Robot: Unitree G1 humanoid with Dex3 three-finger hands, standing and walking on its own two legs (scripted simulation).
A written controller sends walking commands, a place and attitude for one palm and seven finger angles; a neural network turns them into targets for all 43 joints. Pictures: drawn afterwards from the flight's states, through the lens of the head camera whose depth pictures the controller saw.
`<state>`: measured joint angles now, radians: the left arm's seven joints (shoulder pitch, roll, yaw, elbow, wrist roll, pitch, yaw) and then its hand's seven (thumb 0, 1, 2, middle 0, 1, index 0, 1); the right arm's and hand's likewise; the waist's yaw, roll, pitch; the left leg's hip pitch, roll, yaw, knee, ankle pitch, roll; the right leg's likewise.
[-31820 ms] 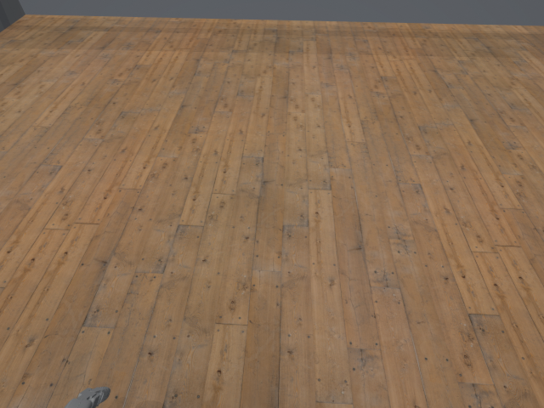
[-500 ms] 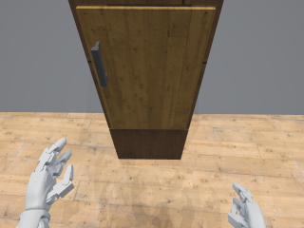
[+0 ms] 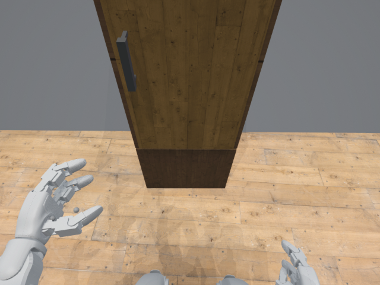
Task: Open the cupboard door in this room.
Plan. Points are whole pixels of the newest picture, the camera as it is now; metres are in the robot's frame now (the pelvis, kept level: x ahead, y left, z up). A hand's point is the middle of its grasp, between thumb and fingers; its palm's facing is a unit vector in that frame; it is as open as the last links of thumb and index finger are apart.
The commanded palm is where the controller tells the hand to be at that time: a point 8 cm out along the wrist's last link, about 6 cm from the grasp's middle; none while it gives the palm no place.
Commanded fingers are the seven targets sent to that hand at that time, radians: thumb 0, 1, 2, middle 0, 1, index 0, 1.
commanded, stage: raise the hand with hooked fingers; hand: left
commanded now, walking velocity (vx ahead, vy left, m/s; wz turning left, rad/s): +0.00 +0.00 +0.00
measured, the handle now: (128, 62) +0.63 +0.19 +0.12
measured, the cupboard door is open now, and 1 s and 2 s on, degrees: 0 0 0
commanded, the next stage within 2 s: move the hooked fingers beside the handle in 1.32 s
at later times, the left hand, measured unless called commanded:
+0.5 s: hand (42, 178) +0.28 +0.28 +0.11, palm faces +0.08 -1.00 -0.05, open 13.5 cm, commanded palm +0.25 +0.32 +0.11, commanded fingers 0.00 -0.50 0.30 -0.30 -1.20 -0.30 -1.20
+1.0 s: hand (43, 150) +0.32 +0.27 +0.14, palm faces +0.04 -1.00 -0.02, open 13.9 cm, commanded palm +0.28 +0.32 +0.14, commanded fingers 0.00 -0.50 0.30 -0.30 -1.20 -0.30 -1.20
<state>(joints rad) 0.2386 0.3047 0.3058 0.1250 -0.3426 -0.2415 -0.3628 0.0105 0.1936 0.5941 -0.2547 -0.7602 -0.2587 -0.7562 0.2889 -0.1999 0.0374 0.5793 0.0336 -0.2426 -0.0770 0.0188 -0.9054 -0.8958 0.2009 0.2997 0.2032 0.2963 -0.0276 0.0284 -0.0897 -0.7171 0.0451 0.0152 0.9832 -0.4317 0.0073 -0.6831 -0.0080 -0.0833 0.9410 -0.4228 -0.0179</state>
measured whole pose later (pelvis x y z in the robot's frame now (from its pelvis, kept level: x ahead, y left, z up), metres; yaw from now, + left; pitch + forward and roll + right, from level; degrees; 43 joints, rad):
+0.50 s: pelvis +0.02 +0.02 +0.02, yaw +1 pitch +7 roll -2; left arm 0.08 0.36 0.37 0.21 -0.34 -0.20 -0.38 0.00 -0.38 0.35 -0.29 -1.13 -0.30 -1.13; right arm 0.25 -0.26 0.05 0.57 0.04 -0.25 -0.09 0.02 -0.91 -0.90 0.20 0.30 0.20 0.30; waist 0.01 0.03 -0.08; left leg -0.56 0.02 0.01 0.85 -0.41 0.03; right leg -0.50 -0.02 -0.09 0.78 -0.39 0.01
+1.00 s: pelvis +0.03 +0.00 +0.04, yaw +0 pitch +5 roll -1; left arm -0.09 0.42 0.44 0.40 -0.35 -0.14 -0.49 -0.01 -0.50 0.30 -0.30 -1.20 -0.30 -1.20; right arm 0.29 -0.28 0.04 0.59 0.05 -0.20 -0.10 0.02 -0.91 -0.90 0.20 0.30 0.20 0.30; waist 0.00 0.04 -0.06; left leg -0.45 0.03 0.03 0.72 -0.35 0.01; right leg -0.42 -0.01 -0.07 0.69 -0.35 -0.01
